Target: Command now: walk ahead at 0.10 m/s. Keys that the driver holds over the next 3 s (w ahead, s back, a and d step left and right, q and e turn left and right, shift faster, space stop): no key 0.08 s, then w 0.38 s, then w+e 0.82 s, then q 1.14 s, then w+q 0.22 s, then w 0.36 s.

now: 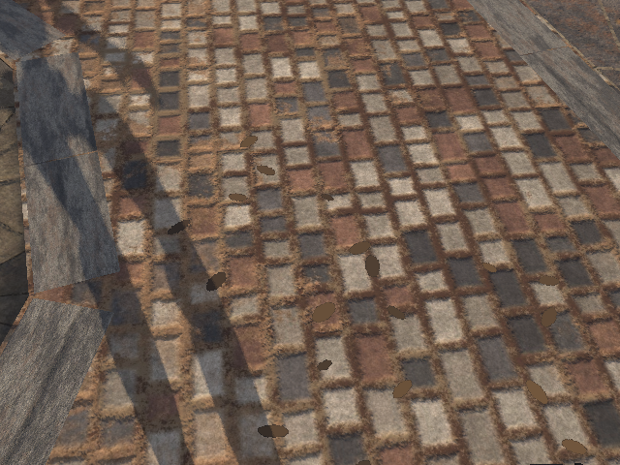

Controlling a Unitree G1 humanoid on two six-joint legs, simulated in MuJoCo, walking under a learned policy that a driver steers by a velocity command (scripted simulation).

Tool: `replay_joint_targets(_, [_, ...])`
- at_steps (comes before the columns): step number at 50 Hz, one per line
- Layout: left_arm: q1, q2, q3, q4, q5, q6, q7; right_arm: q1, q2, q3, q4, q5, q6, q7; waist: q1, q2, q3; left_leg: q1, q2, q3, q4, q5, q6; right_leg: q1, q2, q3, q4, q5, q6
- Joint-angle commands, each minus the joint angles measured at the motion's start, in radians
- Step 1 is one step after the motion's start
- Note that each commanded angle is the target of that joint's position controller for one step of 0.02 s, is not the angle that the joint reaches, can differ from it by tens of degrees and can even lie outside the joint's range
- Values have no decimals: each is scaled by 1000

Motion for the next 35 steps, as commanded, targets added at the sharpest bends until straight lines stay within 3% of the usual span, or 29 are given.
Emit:
replay_joint_targets(1, [68,86,26,-34,6,42,24,-18,-145,-38,-31,-7,11,-3,10,156,-136,149,252,-281,-206,116,185,-63,-68,19,-41,55,31])
replay_joint_targets(4, [96,51,20,-2,15,49,32,-42,-134,-38,-13,-14,15,-12,18,171,-152,63,206,-197,-231,3,176,92,-49,-17,-206,219,19])
replay_joint_targets(6, [100,48,21,11,20,43,28,-30,-154,-45,10,6,21,-19,22,170,-160,22,184,-186,-260,-333,150,172,-22,-63,-309,348,-9])
replay_joint_targets(8, [89,67,28,8,32,34,24,-9,-181,-55,27,20,30,-28,21,187,-110,-38,180,-217,-291,-569,114,187,3,-102,-308,283,-47])
replay_joint_targets(9, [97,66,28,8,30,27,24,-12,-171,-54,31,24,31,-30,33,175,-77,-57,177,-228,-281,-613,99,183,-10,-87,-350,233,-78])
replay_joint_targets(10, [112,75,28,11,26,17,27,-24,-144,-48,27,30,29,-31,43,114,-33,-80,148,-205,-213,-598,75,171,-57,-17,-470,152,-124])
replay_joint_targets(11, [140,135,42,24,21,10,33,-50,-103,-41,10,36,20,-31,47,-29,10,-140,62,-92,-65,-523,25,144,-153,130,-614,-39,-190])
replay_joint_targets(12, [171,212,67,42,13,0,30,-85,-78,-36,-13,44,0,-29,60,-223,52,-189,-50,54,176,-363,-16,131,-286,388,-799,-253,-270])
replay_joint_targets(13, [126,214,69,26,20,-17,34,-103,-122,-49,-23,48,-15,-27,60,-266,103,-265,-1,-15,319,-334,2,130,-371,521,-869,-215,-306])
replay_joint_targets(14, [98,163,56,16,24,-36,37,-68,-152,-65,-9,48,-24,-23,32,-218,95,-325,26,-50,399,-323,12,179,-363,493,-851,-105,-295])
replay_joint_targets(16, [95,116,48,16,-5,-57,28,-32,-130,-64,21,33,-33,-14,21,-130,50,-387,59,-56,398,-249,21,314,-310,373,-808,79,-248])
replay_joint_targets(17, [105,109,47,22,-11,-58,27,-58,-110,-59,21,30,-38,-8,30,-106,36,-364,69,-41,336,-203,17,336,-283,301,-805,170,-226])
replay_joint_targets(19, [122,102,46,34,-6,-55,24,-99,-67,-45,18,29,-43,5,43,-109,9,-232,49,10,218,-126,-3,299,-223,177,-794,306,-204])
replay_joint_targets(21, [139,130,55,42,-6,-48,20,-123,-59,-37,15,35,-41,15,55,-130,5,-111,30,42,119,-100,-17,241,-205,120,-791,339,-207])
replay_joint_targets(24, [152,161,68,55,-21,-41,11,-117,-94,-40,16,44,-38,19,39,-127,19,31,22,47,21,-71,-9,170,-235,140,-769,322,-216])
replay_joint_targets(26, [127,160,67,55,-26,-38,10,-10,-133,-57,54,44,-37,9,-31,-103,-1,211,13,42,-37,-50,10,101,-226,143,-706,359,-192])
replay_joint_targets(27, [106,136,59,49,-20,-41,9,108,-170,-76,90,45,-36,-4,-91,-84,-48,375,24,22,-51,-58,28,37,-189,113,-597,441,-165])
replay_joint_targets(28, [78,67,37,27,-5,-48,4,271,-241,-99,119,32,-36,-19,-166,47,-161,601,191,-167,-82,-118,80,-96,-108,31,-291,389,-113])
replay_joint_targets(29, [123,-23,13,-19,-13,-69,11,356,-351,-122,137,19,-25,-21,-158,337,-265,789,429,-558,-214,-328,214,-382,14,-52,47,77,-60])
replay_joint_targets(30, [99,78,39,-11,-37,-80,15,336,-272,-101,140,14,-34,-17,-165,244,-219,697,439,-658,-269,-494,244,-458,-21,67,232,32,-62])
replay_joint_targets(31, [68,121,55,-19,-50,-84,12,260,-208,-80,128,20,-44,-15,-133,210,-110,608,404,-529,-283,-479,204,-500,-62,87,271,121,-84])
replay_joint_targets(33, [50,91,60,-7,-35,-74,18,148,-132,-58,119,19,-57,-9,-82,156,-20,463,321,-318,-325,-261,148,-455,-109,79,222,272,-87])
replay_joint_targets(35, [51,44,57,-9,-29,-56,11,123,-109,-53,132,6,-63,-9,-48,156,2,382,282,-174,-352,-73,123,-389,-134,77,178,354,-88])
Next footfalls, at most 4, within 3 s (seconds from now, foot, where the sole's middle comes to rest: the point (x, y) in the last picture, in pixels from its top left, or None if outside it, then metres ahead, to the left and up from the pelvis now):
0.20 right None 0.08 -0.14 -0.77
0.56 left None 0.25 0.14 -0.77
1.06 right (387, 430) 0.54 -0.14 -0.77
1.52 left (349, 302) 0.86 -0.06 -0.77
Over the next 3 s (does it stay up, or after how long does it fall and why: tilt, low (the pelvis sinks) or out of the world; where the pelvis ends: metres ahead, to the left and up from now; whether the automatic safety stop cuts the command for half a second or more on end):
stays up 0.89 -0.11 0.01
